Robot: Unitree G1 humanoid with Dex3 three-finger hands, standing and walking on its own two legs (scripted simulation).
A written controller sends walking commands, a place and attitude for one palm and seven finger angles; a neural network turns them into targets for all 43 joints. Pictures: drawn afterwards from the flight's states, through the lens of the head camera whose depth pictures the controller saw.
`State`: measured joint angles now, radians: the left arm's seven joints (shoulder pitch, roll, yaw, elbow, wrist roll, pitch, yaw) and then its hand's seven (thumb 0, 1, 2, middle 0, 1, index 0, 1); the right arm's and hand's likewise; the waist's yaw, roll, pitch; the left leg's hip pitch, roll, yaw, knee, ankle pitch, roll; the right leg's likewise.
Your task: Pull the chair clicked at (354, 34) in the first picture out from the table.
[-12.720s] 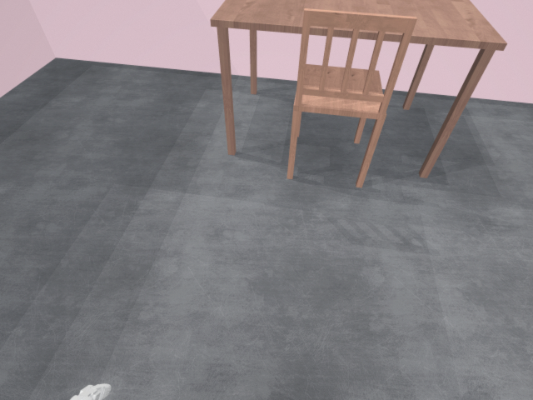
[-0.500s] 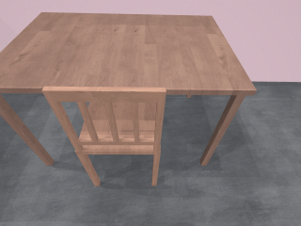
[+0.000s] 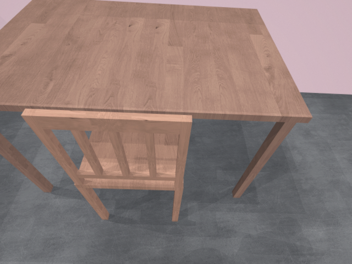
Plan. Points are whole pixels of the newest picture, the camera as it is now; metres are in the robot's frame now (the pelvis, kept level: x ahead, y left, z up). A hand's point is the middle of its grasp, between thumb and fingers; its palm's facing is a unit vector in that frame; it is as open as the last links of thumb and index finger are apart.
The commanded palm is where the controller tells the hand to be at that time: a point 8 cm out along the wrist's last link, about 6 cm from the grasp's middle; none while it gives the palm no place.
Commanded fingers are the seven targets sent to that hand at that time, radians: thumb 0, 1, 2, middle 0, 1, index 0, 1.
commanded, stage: come to a stop and stand still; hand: left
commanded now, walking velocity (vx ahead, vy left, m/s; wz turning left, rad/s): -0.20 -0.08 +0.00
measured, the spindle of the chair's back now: (120, 154) +0.41 +0.20 -0.09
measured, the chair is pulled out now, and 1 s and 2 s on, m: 0.00 0.00 0.00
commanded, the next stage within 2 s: look again from close up in 0.68 s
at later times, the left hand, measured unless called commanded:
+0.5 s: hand out of the picture +0.06 +0.15 -0.16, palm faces +0.03 -0.97 -0.25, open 7.4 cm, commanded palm none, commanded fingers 0.00 0.90 0.90 -0.20 -0.30 -0.20 -0.30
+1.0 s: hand out of the picture +0.00 +0.15 -0.17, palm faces +0.02 -0.98 -0.21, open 7.4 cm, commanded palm none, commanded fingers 0.00 0.90 0.90 -0.20 -0.30 -0.20 -0.30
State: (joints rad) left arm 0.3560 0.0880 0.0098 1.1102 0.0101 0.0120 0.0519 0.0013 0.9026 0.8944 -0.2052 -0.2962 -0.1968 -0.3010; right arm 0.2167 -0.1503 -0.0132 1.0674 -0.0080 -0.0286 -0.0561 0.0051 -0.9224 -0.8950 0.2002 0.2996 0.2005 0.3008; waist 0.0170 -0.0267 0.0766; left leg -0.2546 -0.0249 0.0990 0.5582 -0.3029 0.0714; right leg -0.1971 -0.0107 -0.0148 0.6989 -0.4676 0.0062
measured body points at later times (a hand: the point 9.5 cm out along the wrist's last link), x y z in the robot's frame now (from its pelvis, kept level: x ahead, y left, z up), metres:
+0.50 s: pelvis -0.02 -0.04 +0.00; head -0.02 -0.05 +0.45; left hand +0.05 +0.20 -0.14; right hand +0.06 -0.27 -0.15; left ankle -0.01 +0.07 -0.73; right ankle -0.01 -0.15 -0.73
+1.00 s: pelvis -0.01 -0.04 +0.01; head +0.01 -0.03 +0.46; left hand +0.00 +0.20 -0.15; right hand +0.00 -0.27 -0.15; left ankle -0.01 +0.07 -0.73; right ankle -0.01 -0.15 -0.73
